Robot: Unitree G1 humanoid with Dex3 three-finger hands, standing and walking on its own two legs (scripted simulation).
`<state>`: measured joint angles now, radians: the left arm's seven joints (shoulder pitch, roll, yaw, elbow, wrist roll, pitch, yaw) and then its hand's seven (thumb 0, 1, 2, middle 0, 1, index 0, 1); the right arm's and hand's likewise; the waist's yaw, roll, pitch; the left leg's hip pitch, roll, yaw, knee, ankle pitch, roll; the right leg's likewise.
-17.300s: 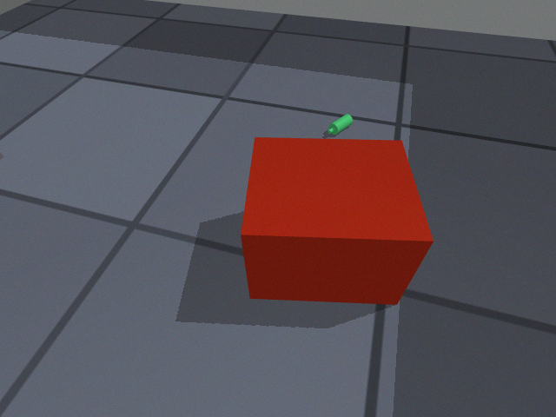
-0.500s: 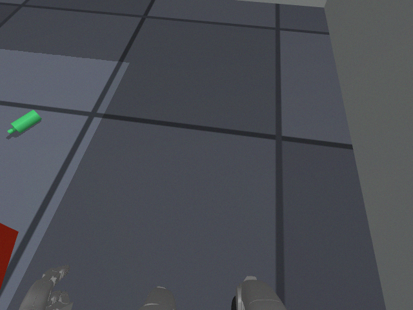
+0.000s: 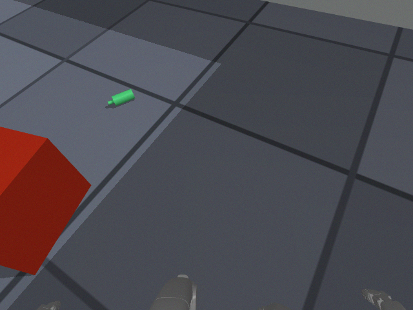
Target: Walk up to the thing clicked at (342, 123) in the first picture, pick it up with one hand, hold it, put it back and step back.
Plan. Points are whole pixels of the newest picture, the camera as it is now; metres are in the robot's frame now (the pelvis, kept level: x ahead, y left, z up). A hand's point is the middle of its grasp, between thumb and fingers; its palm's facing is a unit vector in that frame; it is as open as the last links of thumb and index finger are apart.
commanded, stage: walk up
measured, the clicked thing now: (120, 98) +1.39 +0.71 -0.71
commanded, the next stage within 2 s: stand in 1.36 s
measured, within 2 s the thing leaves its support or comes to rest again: neither
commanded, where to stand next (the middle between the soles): +0.06 +0.06 m, yaw +14 degrees
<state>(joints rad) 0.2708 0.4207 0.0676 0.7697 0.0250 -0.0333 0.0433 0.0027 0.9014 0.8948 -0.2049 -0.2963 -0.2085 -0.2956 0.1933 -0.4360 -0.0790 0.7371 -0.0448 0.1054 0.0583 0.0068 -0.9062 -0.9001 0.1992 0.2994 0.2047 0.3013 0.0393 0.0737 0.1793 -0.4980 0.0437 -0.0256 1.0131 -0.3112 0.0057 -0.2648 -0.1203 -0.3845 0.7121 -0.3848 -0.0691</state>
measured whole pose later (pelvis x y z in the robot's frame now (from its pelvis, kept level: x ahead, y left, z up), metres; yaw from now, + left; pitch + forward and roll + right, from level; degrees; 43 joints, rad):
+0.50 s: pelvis -0.01 +0.07 -0.01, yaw +13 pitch -1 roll +0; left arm 0.22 0.42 0.06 0.85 0.00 -0.02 0.00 0.00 0.91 0.90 -0.20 -0.30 -0.20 -0.30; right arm 0.26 -0.41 -0.04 0.82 -0.01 0.00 -0.02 0.01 -0.90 -0.90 0.20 0.30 0.21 0.30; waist -0.01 0.00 0.10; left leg -0.35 -0.03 -0.06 0.79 -0.41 0.02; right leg -0.39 -0.07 -0.06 0.80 -0.43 -0.02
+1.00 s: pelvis -0.02 +0.08 +0.01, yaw +17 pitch -3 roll -1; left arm 0.17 0.41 0.02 1.02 0.00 0.00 -0.01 0.00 0.91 0.90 -0.20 -0.30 -0.20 -0.29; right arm 0.15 -0.37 -0.01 1.01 -0.01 -0.02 0.00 0.01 -0.90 -0.90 0.20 0.30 0.21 0.30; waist 0.02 -0.02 0.07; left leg -0.28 -0.01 -0.05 0.65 -0.32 0.00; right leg -0.28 -0.06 -0.02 0.62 -0.29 0.04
